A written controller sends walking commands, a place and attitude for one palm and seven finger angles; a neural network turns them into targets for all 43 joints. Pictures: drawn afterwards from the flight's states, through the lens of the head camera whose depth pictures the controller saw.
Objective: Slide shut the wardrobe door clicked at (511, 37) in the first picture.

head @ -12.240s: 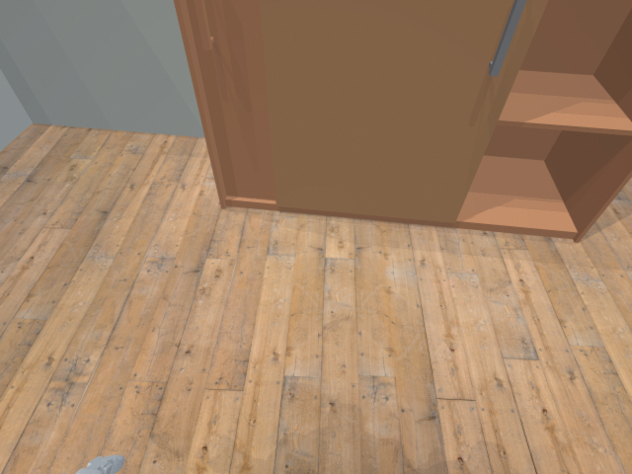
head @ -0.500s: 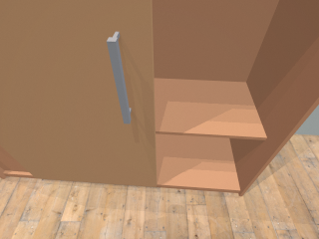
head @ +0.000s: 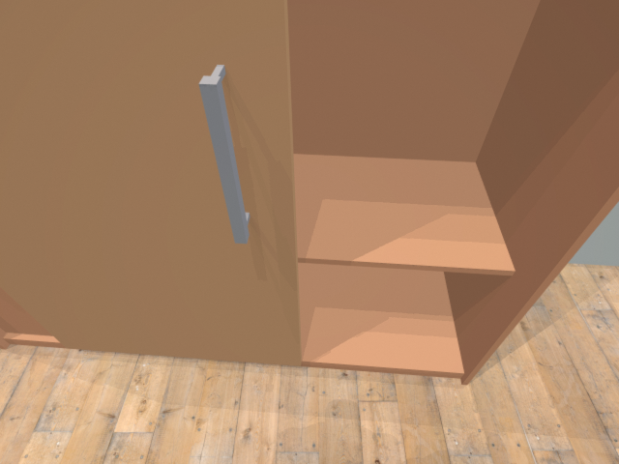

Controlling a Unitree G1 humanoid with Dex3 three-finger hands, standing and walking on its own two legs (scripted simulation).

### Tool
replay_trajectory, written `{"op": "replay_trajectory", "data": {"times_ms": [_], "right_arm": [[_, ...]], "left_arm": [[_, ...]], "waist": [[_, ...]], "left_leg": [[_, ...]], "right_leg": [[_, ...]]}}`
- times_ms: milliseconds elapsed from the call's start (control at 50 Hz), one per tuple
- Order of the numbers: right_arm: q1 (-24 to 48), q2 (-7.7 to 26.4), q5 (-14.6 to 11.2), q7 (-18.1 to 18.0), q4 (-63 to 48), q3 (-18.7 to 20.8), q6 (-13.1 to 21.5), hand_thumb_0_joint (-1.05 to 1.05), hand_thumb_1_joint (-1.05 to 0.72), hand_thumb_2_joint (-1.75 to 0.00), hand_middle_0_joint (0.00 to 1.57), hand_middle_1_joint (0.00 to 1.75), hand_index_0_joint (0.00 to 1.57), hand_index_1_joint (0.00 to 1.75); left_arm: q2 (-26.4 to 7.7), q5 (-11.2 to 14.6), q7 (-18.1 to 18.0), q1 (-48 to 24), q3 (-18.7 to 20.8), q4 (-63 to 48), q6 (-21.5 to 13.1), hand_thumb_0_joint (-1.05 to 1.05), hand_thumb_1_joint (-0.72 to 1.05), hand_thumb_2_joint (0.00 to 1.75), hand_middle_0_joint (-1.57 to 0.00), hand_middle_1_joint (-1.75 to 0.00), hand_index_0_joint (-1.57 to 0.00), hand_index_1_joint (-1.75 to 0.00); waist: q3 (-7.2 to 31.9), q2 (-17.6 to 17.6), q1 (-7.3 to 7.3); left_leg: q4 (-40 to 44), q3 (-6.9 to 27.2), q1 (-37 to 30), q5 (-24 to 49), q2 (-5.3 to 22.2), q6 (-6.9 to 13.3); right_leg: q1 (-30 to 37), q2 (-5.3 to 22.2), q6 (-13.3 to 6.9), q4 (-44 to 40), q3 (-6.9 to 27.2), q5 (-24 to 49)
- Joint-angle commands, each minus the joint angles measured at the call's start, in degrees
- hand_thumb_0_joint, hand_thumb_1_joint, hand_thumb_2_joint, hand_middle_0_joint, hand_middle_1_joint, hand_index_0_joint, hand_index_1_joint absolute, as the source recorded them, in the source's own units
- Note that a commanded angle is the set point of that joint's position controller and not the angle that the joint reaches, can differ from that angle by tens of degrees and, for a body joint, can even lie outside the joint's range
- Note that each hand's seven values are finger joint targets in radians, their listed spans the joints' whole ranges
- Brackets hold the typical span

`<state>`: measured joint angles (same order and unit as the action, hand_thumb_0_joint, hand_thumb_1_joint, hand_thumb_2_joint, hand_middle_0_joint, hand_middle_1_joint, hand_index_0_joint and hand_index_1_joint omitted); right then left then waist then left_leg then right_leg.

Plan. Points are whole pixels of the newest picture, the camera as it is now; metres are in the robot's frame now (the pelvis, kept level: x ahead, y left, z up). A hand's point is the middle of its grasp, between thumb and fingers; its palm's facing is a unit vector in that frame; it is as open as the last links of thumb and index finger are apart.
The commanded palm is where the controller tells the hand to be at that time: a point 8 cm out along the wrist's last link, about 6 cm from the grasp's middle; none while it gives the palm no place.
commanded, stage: look again from close up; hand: left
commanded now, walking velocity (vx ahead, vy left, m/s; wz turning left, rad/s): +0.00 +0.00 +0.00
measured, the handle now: (232, 166) +0.52 +0.16 +0.11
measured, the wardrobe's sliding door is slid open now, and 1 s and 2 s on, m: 0.53 0.53 0.53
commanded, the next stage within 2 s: raise the hand with hooked fingers in 0.02 s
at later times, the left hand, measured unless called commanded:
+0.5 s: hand (196, 418) +0.18 +0.15 -0.01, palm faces -0.05 -1.00 +0.01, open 8.2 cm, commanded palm +0.13 +0.24 -0.02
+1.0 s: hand (127, 387) +0.20 +0.23 +0.04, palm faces +0.03 -1.00 -0.08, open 11.3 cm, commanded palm +0.16 +0.28 +0.04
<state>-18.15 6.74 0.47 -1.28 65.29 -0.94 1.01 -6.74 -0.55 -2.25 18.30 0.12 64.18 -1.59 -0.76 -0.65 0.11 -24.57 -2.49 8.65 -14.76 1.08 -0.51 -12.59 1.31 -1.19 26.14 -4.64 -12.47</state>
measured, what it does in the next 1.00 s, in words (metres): stands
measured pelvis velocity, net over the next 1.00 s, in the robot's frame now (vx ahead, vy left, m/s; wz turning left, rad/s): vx -0.02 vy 0.01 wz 0.02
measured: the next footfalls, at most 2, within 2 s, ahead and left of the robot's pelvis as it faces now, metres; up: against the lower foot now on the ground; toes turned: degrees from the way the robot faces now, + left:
none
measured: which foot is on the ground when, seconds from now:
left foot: down 0.00-1.00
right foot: down 0.00-1.00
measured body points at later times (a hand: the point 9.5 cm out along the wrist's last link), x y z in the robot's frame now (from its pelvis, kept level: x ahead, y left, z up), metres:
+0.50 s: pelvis -0.03 -0.01 -0.05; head -0.01 +0.00 +0.39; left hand +0.18 +0.21 -0.01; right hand +0.19 -0.28 -0.07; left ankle -0.02 +0.12 -0.74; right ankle +0.02 -0.10 -0.74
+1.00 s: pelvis -0.02 +0.01 -0.04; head +0.00 +0.01 +0.41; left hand +0.19 +0.28 +0.05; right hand +0.13 -0.22 -0.12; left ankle -0.02 +0.12 -0.74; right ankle +0.02 -0.10 -0.74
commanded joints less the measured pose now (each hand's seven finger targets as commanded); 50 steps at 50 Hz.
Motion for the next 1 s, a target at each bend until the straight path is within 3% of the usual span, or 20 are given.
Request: {"op": "replay_trajectory", "data": {"times_ms": [0, 80, 100, 120, 140, 160, 180, 200, 220, 260, 300, 340, 380, 440, 520, 580, 640, 780, 840, 980], "right_arm": [[-4.47, 4.58, 0.26, -0.41, -0.75, 0.47, 0.86, 0.00, -0.90, -0.90, 0.20, 0.30, 0.20, 0.30], [-4.68, 4.30, 0.21, -0.42, -0.68, 0.54, 0.84, 0.00, -0.90, -0.90, 0.20, 0.30, 0.20, 0.30], [2.67, 7.40, -0.20, 0.18, -4.65, 1.30, 1.20, 0.00, -0.90, -0.90, 0.20, 0.30, 0.20, 0.30], [2.36, 18.60, -2.67, -2.53, -26.68, 2.68, 9.91, 0.00, -0.90, -0.90, 0.20, 0.30, 0.20, 0.30], [10.75, 12.69, -3.76, -4.70, -23.86, 0.42, 15.03, 0.00, -0.90, -0.90, 0.20, 0.30, 0.20, 0.30], [5.55, 10.22, -3.26, -4.13, -24.60, 1.84, 18.05, 0.00, -0.90, -0.90, 0.20, 0.30, 0.20, 0.30], [5.02, 10.66, -4.68, -4.48, -22.41, 1.71, 19.06, 0.00, -0.90, -0.90, 0.20, 0.30, 0.20, 0.30], [5.96, 12.73, -5.05, -5.06, -26.32, 2.50, 20.40, 0.00, -0.90, -0.90, 0.20, 0.30, 0.20, 0.30], [5.85, 14.03, -3.94, -5.40, -27.01, 3.17, 21.78, 0.00, -0.90, -0.90, 0.20, 0.30, 0.20, 0.30], [5.33, 13.83, -2.11, -4.40, -30.62, 3.89, 23.06, 0.00, -0.90, -0.90, 0.20, 0.30, 0.20, 0.30], [6.93, 13.43, -1.14, -2.72, -33.01, 5.62, 23.07, 0.00, -0.90, -0.90, 0.20, 0.30, 0.20, 0.30], [7.95, 13.37, -1.60, -0.03, -35.74, 7.17, 21.77, 0.00, -0.90, -0.90, 0.20, 0.30, 0.20, 0.30], [11.21, 13.84, -1.63, 1.33, -40.10, 7.82, 20.07, 0.00, -0.90, -0.90, 0.20, 0.30, 0.20, 0.30], [12.64, 13.32, -2.33, 0.86, -45.20, 7.44, 16.08, 0.00, -0.90, -0.90, 0.20, 0.30, 0.20, 0.30], [8.95, 11.97, -2.19, -0.77, -46.64, 6.34, 14.70, 0.00, -0.90, -0.90, 0.20, 0.30, 0.20, 0.30], [6.40, 12.48, -1.62, -1.48, -44.53, 5.31, 15.60, 0.00, -0.90, -0.90, 0.20, 0.30, 0.20, 0.30], [6.36, 14.18, -2.31, -2.12, -42.26, 3.98, 17.12, 0.00, -0.90, -0.90, 0.20, 0.30, 0.20, 0.30], [9.30, 13.86, -3.62, -3.16, -42.85, 2.75, 17.31, 0.00, -0.90, -0.90, 0.20, 0.30, 0.20, 0.30], [10.52, 13.05, -3.24, -3.13, -42.12, 2.33, 16.94, 0.00, -0.90, -0.90, 0.20, 0.30, 0.20, 0.30], [7.96, 14.27, -3.32, -2.59, -41.26, 2.62, 18.77, 0.00, -0.90, -0.90, 0.20, 0.30, 0.20, 0.30]], "left_arm": [[-5.33, -0.08, -0.06, 4.56, 0.66, -1.49, -0.43, 0.00, 0.90, 0.90, -0.20, -0.30, -0.20, -0.30], [-5.34, -0.11, -0.09, 4.70, 0.73, -1.49, -0.48, 0.00, 0.90, 0.90, -0.20, -0.30, -0.20, -0.30], [-7.95, -0.66, -2.12, 7.40, 0.64, 0.90, -1.30, 0.00, 0.90, 0.90, -0.20, -0.30, -0.20, -0.30], [-15.79, 12.35, -0.42, -35.58, 0.89, -87.77, -13.69, 0.00, 0.88, 0.89, -0.20, -0.32, -0.20, -0.32], [-21.44, 9.97, -4.48, -31.21, 6.85, -87.83, -13.48, 0.00, 0.85, 0.88, -0.20, -0.33, -0.20, -0.33], [-4.65, 7.44, -5.88, 0.12, -0.94, -67.27, -4.37, 0.00, 0.83, 0.87, -0.21, -0.34, -0.21, -0.34], [2.22, 9.58, -5.89, 4.21, -5.01, -62.81, -0.16, 0.00, 0.81, 0.86, -0.21, -0.36, -0.21, -0.36], [0.58, 11.55, -4.89, -1.39, -5.37, -73.41, -3.03, 0.00, 0.78, 0.85, -0.21, -0.37, -0.21, -0.37], [-2.40, 10.59, -4.26, -0.32, -3.46, -73.80, -5.87, 0.00, 0.76, 0.84, -0.21, -0.39, -0.21, -0.39], [-1.48, 9.93, -1.08, 2.51, -2.00, -68.67, -11.21, 0.00, 0.71, 0.82, -0.21, -0.42, -0.21, -0.42], [-1.20, 11.77, 5.17, 13.78, 2.43, -58.72, -19.13, 0.00, 0.67, 0.80, -0.22, -0.45, -0.22, -0.45], [-4.94, 13.48, 13.07, 20.44, 9.02, -53.65, -27.29, 0.00, 0.62, 0.78, -0.22, -0.48, -0.22, -0.48], [-10.52, 13.84, 19.00, 19.80, 14.76, -57.47, -32.77, 0.00, 0.57, 0.76, -0.22, -0.51, -0.22, -0.51], [-12.10, 15.60, 20.18, 17.29, 15.98, -66.57, -27.75, 0.00, 0.50, 0.73, -0.23, -0.55, -0.23, -0.55], [-11.76, 15.74, 15.99, 6.47, 14.93, -82.94, -27.38, 0.00, 0.41, 0.69, -0.24, -0.62, -0.24, -0.62], [-10.93, 15.53, 16.62, -0.64, 10.92, -87.60, -31.04, 0.00, 0.34, 0.66, -0.24, -0.66, -0.24, -0.66], [-11.62, 15.93, 20.33, -5.14, 8.12, -82.73, -30.51, 0.00, 0.27, 0.63, -0.25, -0.70, -0.25, -0.70], [-17.32, 18.28, 22.63, 0.12, 17.39, -78.21, -16.96, 0.00, 0.11, 0.56, -0.26, -0.81, -0.26, -0.81], [-18.20, 19.66, 20.45, 2.07, 21.37, -76.53, -14.94, 0.00, 0.04, 0.53, -0.26, -0.86, -0.26, -0.86], [-18.49, 19.42, 20.48, -1.01, 20.41, -77.41, -17.25, 0.00, -0.13, 0.46, -0.27, -0.96, -0.27, -0.96]], "waist": [[-3.69, 0.30, 0.17], [-3.70, 0.87, 0.20], [-6.72, 5.37, 2.52], [21.92, -8.49, -5.96], [17.24, -12.19, -3.53], [12.55, -11.21, -2.05], [5.11, -4.35, -2.41], [0.62, -1.76, -2.93], [2.31, 3.37, -3.77], [0.53, 12.09, -3.41], [0.04, 18.52, 0.87], [3.35, 13.40, 3.79], [7.94, 7.34, 4.37], [11.54, 1.80, 5.38], [15.74, -6.04, 1.54], [15.92, -5.61, -2.62], [11.48, -4.23, -4.86], [17.52, -2.67, 0.41], [14.88, 0.31, 2.04], [11.40, -0.73, 0.45]], "left_leg": [[5.52, 3.73, 5.18, 4.74, 4.08, 1.69], [5.49, 3.67, 5.25, 4.63, 3.99, 1.64], [-5.33, 1.26, 9.61, 5.03, 4.84, -0.10], [1.18, 0.80, -6.08, 8.63, -0.97, 2.33], [0.04, -2.14, -2.94, 5.87, -0.73, 2.39], [2.17, -0.15, 3.00, 2.37, -0.25, 2.10], [1.08, 1.83, 7.92, -1.90, -0.73, 1.41], [-0.18, 3.06, 9.20, -4.89, -0.81, 1.48], [-2.99, 2.64, 10.21, -5.96, -1.57, 1.79], [-8.57, 2.50, 16.25, -6.13, -3.02, 1.61], [-14.07, 1.91, 24.69, -6.80, -2.67, 0.74], [-19.17, 1.38, 29.23, -4.40, -3.37, -0.27], [-23.07, 0.08, 31.92, -2.38, -3.90, 0.15], [-23.26, -0.78, 32.16, -2.13, -4.39, 1.07], [-24.08, 0.93, 26.99, 0.43, -2.42, 1.60], [-26.36, 2.97, 25.47, 0.83, -1.52, 2.06], [-26.34, 4.70, 26.64, -3.73, -0.94, 2.13], [-19.94, 4.53, 24.26, -3.52, -1.27, 1.94], [-17.57, 4.73, 23.90, 0.16, -1.22, 1.51], [-14.25, 3.92, 21.11, -0.83, -1.00, 1.33]], "right_leg": [[1.41, 5.17, -1.21, -5.34, 6.32, 3.22], [1.73, 5.27, -1.23, -5.67, 6.35, 3.17], [0.55, 8.01, -0.16, -3.93, 8.16, 24.50], [6.31, 2.89, -0.11, -0.30, 6.51, 13.20], [2.55, -0.42, -0.57, 2.55, 4.54, 3.71], [-0.65, -0.90, -1.26, 3.44, 0.17, -2.10], [-3.74, -0.55, -0.18, 2.00, -0.98, -3.31], [-6.18, -0.22, 0.57, 1.28, -0.34, -7.25], [-8.83, -0.29, 0.90, 0.73, 0.21, -11.75], [-14.71, -0.23, 0.87, 2.79, 0.32, -17.43], [-17.79, 0.32, 0.78, 6.63, 2.22, -21.71], [-15.53, 1.05, -0.64, 12.10, 4.42, -15.53], [-13.75, 1.59, -0.99, 16.29, 5.83, -7.82], [-11.58, 1.52, -0.66, 17.02, 7.27, -6.28], [-16.29, -0.53, -0.43, 19.77, 4.57, -2.71], [-20.81, -1.45, -0.03, 21.03, 3.39, -1.55], [-24.21, -2.05, -0.09, 19.89, 2.94, -7.01], [-13.30, -0.67, 0.45, 14.95, 2.59, -9.06], [-10.33, -1.11, 0.28, 14.51, 0.97, -5.03], [-11.08, -1.12, 0.56, 11.63, 0.71, -6.22]]}}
